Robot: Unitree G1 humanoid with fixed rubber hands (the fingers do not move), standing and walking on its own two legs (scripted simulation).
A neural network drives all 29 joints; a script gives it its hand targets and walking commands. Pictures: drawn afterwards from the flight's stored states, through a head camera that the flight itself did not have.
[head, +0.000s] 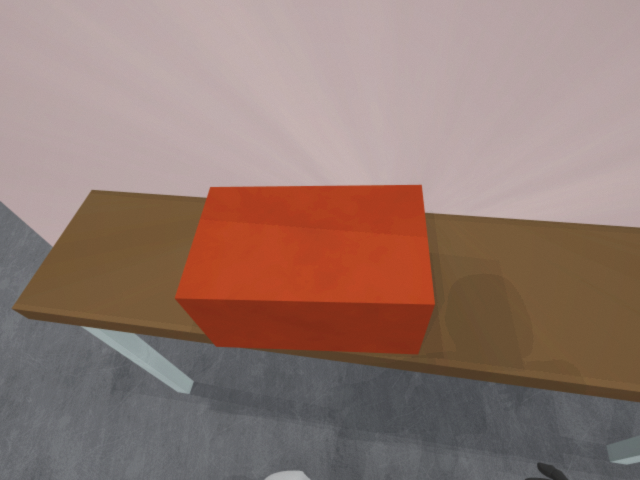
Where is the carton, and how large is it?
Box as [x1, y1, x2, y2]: [175, 185, 434, 353]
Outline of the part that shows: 421,185 210,187 175,298 216,346 417,353 434,305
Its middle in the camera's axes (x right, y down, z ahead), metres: -0.01 +0.04 +0.58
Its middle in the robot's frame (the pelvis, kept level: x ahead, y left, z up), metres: +0.40 +0.05 -0.03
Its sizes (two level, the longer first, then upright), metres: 0.314 0.188 0.167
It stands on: a table, 0.67 m high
